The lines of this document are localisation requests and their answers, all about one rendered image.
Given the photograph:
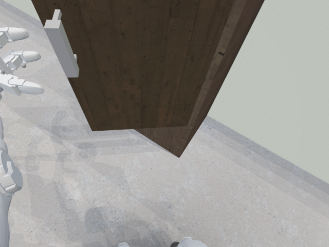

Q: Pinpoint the robot left hand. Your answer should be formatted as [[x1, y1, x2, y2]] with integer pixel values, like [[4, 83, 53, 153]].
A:
[[0, 27, 44, 96]]

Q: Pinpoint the robot right shin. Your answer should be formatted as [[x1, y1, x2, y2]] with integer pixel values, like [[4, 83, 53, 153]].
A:
[[179, 237, 192, 244]]

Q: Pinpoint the robot left upper arm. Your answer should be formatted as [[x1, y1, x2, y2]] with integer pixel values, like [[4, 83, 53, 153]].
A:
[[0, 150, 23, 247]]

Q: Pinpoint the cupboard door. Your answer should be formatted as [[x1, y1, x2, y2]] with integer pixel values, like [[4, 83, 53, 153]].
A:
[[31, 0, 235, 131]]

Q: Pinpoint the handle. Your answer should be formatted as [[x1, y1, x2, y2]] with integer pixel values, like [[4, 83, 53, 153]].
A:
[[44, 9, 79, 78]]

